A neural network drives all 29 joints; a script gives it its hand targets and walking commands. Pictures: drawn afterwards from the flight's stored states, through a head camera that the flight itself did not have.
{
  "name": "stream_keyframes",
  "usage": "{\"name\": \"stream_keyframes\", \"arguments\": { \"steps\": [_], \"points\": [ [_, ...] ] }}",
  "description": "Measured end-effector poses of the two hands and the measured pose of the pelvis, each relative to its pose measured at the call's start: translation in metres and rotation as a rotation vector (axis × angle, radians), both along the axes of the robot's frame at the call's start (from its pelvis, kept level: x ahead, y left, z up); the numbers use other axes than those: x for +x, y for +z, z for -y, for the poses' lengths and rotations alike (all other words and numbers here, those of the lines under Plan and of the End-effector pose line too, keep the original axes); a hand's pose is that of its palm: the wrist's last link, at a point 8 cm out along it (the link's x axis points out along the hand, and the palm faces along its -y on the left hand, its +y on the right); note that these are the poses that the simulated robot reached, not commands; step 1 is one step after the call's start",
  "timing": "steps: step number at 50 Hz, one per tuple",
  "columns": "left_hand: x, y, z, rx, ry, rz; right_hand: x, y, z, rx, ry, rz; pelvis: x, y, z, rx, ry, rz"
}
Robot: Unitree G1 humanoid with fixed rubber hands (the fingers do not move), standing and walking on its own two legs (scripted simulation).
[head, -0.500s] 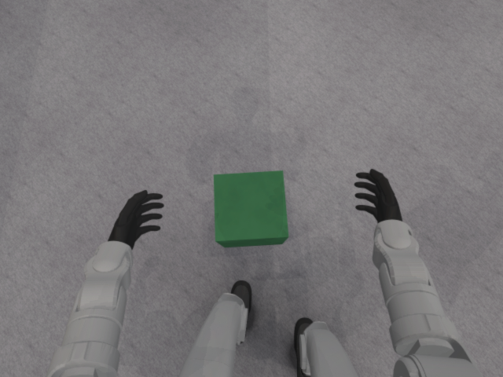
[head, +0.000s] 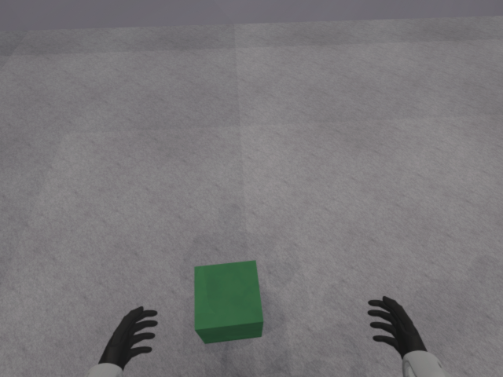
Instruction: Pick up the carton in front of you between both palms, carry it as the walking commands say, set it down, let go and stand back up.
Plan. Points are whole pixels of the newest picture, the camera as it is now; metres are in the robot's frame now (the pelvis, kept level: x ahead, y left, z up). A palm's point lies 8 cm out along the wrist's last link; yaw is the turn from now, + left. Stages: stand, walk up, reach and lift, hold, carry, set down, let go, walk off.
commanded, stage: let go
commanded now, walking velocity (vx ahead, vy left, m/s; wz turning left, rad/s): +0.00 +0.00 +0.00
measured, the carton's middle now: (229, 303) +0.40 +0.11 -0.65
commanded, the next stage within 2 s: stand in 0.46 s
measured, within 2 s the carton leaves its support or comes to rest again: neither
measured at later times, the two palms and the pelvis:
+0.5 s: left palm (101, 361) +0.15 +0.26 -0.07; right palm (412, 358) +0.17 -0.23 -0.07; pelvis +0.00 +0.00 +0.00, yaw +0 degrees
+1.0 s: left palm (77, 366) +0.15 +0.31 -0.11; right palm out of the picture +0.13 -0.27 -0.08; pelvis +0.02 +0.03 +0.00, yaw -2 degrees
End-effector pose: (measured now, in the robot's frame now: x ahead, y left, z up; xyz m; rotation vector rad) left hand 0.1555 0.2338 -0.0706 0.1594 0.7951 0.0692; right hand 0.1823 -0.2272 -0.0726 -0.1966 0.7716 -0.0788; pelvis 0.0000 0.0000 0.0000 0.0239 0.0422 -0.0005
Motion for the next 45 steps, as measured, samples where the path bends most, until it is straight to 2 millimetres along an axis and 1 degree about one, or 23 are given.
{"name": "stream_keyframes", "arguments": {
  "steps": [3, 6, 11, 17, 21, 24, 26, 28, 32, 35, 39, 45],
  "points": [
    [0.006, 0.001, 0.006, 0.001, -0.01, 0.005, -0.011, 0.005, 0.01, 0.0, -0.01, -0.009, 0.003, 0.001, 0.005, 0.003, -0.003, 0.031],
    [0.011, 0.001, 0.011, 0.004, -0.016, 0.006, -0.019, 0.008, 0.017, 0.002, -0.015, -0.017, 0.005, 0.001, 0.008, 0.005, -0.007, 0.054],
    [0.013, 0.001, 0.011, 0.017, -0.015, -0.009, -0.021, 0.007, 0.018, 0.006, -0.013, -0.019, 0.006, 0.0, 0.009, 0.005, -0.008, 0.073],
    [0.009, 0.002, -0.005, 0.067, 0.027, -0.03, -0.016, 0.003, 0.009, 0.003, -0.012, -0.008, 0.007, -0.003, 0.006, 0.005, 0.007, 0.073],
    [0.004, 0.003, -0.015, 0.077, 0.047, -0.037, -0.012, 0.004, 0.002, 0.001, -0.006, -0.001, 0.006, -0.003, 0.001, 0.005, 0.012, 0.075],
    [-0.001, 0.001, -0.02, 0.083, 0.054, -0.038, -0.013, 0.003, -0.001, -0.016, 0.004, -0.008, 0.003, -0.003, -0.003, 0.0, 0.011, 0.072],
    [-0.005, -0.004, -0.027, 0.107, 0.048, -0.034, -0.018, -0.002, 0.005, -0.068, 0.009, -0.042, 0.002, -0.005, -0.005, -0.008, 0.006, 0.06],
    [-0.009, -0.011, -0.037, 0.125, 0.044, -0.039, -0.025, -0.004, 0.016, -0.116, -0.006, -0.073, 0.002, -0.006, -0.007, -0.014, 0.002, 0.05],
    [-0.015, -0.024, -0.053, 0.141, 0.034, -0.075, -0.039, -0.002, 0.039, -0.187, -0.049, -0.119, 0.006, -0.007, -0.012, -0.018, -0.008, 0.04],
    [-0.018, -0.031, -0.061, 0.15, 0.025, -0.108, -0.045, 0.0, 0.05, -0.218, -0.079, -0.144, 0.01, -0.007, -0.015, -0.02, -0.016, 0.037],
    [-0.017, -0.035, -0.068, 0.162, 0.013, -0.137, -0.048, 0.001, 0.054, -0.231, -0.105, -0.165, 0.014, -0.006, -0.019, -0.021, -0.026, 0.036],
    [-0.01, -0.036, -0.073, 0.176, -0.004, -0.153, -0.05, -0.005, 0.047, -0.217, -0.121, -0.185, 0.019, -0.005, -0.024, -0.022, -0.037, 0.04]
  ]
}}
